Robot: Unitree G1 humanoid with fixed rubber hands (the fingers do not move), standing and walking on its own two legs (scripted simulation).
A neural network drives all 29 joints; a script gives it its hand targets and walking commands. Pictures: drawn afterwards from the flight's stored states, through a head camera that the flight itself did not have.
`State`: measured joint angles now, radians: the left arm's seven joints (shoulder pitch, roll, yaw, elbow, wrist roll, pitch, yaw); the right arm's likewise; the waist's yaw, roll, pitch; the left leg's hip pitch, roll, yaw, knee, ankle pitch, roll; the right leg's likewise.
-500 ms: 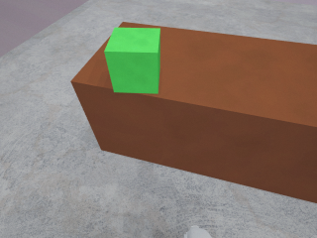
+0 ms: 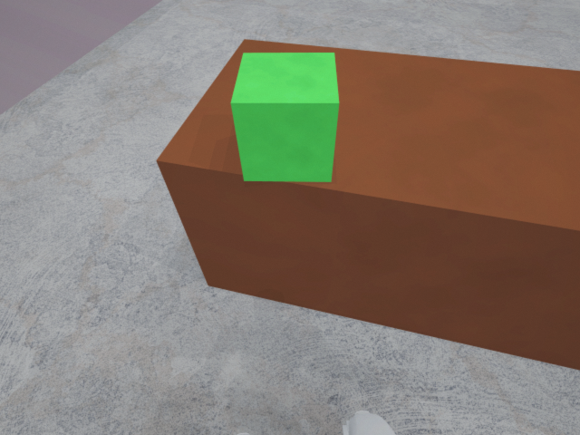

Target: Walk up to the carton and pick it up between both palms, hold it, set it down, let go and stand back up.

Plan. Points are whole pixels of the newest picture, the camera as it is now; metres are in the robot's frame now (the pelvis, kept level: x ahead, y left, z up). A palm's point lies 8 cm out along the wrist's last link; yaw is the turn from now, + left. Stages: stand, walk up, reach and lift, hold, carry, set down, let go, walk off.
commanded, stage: walk up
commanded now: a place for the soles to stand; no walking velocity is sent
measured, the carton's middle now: (287, 118) +0.75 +0.00 +0.00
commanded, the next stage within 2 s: none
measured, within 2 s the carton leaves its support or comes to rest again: neither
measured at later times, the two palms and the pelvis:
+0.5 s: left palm out of the picture +0.10 +0.43 -0.10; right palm out of the picture +0.10 -0.22 -0.12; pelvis +0.04 +0.09 -0.01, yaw -6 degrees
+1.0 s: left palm out of the picture +0.14 +0.42 -0.09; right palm out of the picture +0.07 -0.21 -0.12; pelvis +0.03 +0.10 -0.01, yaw -10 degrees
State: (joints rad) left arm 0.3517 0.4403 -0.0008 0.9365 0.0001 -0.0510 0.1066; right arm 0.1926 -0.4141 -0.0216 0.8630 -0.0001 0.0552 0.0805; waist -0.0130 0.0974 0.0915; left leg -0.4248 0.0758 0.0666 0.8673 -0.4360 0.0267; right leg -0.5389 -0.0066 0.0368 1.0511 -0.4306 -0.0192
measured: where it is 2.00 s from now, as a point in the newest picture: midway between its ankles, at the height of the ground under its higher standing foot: outside the picture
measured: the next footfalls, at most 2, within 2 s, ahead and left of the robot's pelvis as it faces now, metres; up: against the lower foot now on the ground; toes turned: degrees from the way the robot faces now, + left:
right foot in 0.20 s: +0.13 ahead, -0.13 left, +0.00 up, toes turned -2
left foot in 0.42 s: +0.13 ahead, +0.19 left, +0.00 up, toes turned -7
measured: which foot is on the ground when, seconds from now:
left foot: down 0.00-0.20, up 0.22-0.40, down 0.42-1.00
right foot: up 0.00-0.18, down 0.20-0.42, up 0.44-0.80, down 0.82-1.00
